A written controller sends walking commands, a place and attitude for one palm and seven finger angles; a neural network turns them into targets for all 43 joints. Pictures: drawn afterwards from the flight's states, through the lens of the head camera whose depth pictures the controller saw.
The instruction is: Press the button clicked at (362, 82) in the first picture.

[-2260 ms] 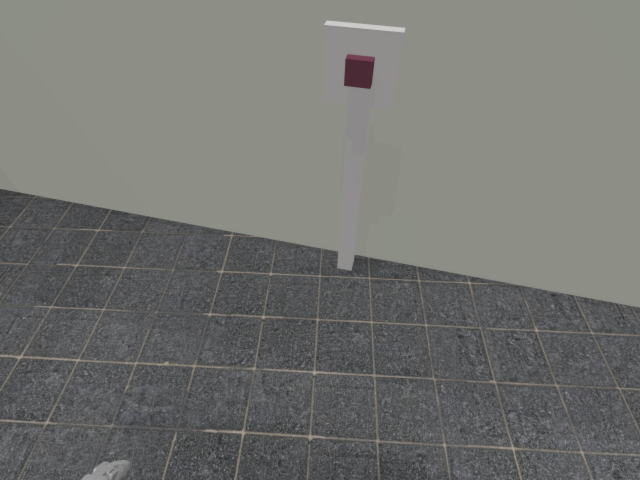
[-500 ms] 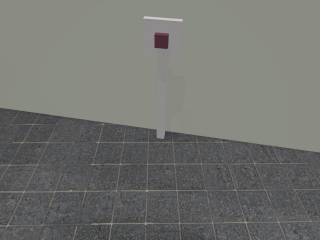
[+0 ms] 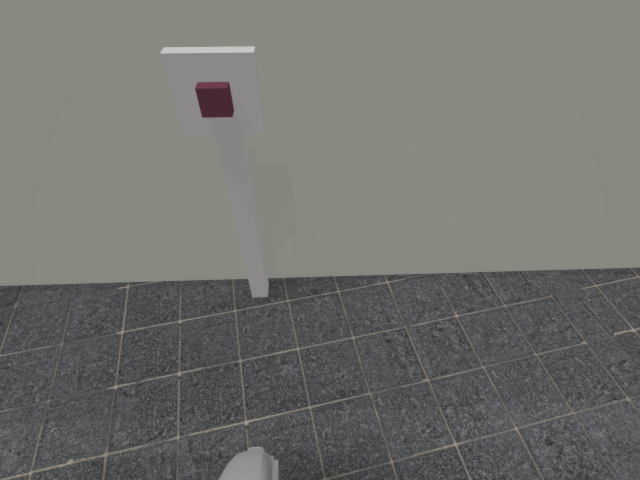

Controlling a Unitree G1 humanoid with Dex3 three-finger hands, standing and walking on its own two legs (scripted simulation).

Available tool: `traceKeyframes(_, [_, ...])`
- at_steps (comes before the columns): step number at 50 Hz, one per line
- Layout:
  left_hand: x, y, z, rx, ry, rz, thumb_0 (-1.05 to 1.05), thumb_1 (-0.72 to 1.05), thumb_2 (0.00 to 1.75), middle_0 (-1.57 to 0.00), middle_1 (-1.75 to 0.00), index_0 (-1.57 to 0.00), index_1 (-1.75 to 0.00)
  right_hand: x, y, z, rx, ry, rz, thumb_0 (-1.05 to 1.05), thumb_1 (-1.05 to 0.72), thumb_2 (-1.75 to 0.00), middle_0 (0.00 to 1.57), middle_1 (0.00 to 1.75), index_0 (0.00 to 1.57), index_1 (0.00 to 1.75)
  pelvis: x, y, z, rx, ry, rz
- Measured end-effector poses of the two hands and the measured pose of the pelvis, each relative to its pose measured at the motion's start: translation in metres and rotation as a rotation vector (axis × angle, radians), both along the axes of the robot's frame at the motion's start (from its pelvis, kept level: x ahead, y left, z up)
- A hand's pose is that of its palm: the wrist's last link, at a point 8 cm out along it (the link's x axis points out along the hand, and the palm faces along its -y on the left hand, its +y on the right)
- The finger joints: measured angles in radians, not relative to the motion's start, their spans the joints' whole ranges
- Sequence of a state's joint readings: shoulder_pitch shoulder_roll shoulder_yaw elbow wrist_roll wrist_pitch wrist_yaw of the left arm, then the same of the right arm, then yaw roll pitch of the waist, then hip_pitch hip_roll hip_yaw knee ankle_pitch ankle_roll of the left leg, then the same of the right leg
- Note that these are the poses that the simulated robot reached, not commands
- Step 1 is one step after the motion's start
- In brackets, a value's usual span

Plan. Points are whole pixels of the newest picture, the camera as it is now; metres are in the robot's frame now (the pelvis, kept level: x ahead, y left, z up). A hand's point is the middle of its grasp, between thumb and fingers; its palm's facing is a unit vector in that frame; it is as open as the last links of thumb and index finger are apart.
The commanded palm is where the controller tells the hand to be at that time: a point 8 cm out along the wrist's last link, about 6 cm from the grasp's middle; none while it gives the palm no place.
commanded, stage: take the last steps up to it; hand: left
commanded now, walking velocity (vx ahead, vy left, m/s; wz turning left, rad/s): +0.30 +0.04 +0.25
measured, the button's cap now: (215, 99) +0.82 +0.28 +0.06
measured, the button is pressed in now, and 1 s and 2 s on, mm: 0 0 0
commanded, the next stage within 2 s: come to a stop and stand still in 0.78 s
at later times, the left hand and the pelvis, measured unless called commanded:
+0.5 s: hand (142, 440) +0.20 +0.30 -0.18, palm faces +0.09 -0.99 -0.14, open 7.4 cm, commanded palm none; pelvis +0.18 +0.11 +0.00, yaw +3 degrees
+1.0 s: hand (219, 311) +0.45 +0.23 -0.19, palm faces +0.03 -0.99 -0.13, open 7.4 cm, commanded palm none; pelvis +0.36 +0.08 -0.02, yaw +4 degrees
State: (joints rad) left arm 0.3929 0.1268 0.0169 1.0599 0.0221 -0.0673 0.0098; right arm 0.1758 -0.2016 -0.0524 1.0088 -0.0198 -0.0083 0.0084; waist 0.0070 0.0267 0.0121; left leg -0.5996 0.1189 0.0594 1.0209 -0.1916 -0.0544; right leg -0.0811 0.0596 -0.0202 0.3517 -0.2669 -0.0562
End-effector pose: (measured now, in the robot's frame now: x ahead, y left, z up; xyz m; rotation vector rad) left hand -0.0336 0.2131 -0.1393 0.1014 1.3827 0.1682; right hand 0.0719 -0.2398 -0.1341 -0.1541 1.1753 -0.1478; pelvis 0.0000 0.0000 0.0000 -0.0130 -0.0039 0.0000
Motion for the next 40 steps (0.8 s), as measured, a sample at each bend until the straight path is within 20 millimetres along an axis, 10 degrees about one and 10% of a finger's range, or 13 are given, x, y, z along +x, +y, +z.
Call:
traceKeyframes(13, [0.064,0.067,-0.042,-0.05,0.11,0.074,0.01,0.9,0.9,-0.2,-0.29,-0.2,-0.3,0.12,0.091,-0.013,-0.014,-0.036,0.072,0.01,-0.9,-0.9,0.2,0.3,0.2,0.3,0.105,0.071,-0.027,-0.017,-0.019,0.038])
traceKeyframes(24, [0.216,0.131,-0.014,-0.017,-0.093,0.016,0.01,0.91,0.9,-0.2,-0.29,-0.19,-0.3,0.086,0.12,0.011,-0.06,0.183,-0.045,0.0,-0.93,-0.9,0.2,0.3,0.2,0.3,0.171,0.112,0.002,-0.017,-0.014,0.043])
traceKeyframes(40, [0.366,0.109,-0.018,-0.066,-0.109,-0.045,0.01,0.91,0.9,-0.2,-0.29,-0.19,-0.3,0.083,0.18,0.012,0.054,0.437,-0.165,0.01,-0.9,-0.9,0.2,0.3,0.2,0.3,0.277,0.11,0.001,-0.023,-0.003,0.057])
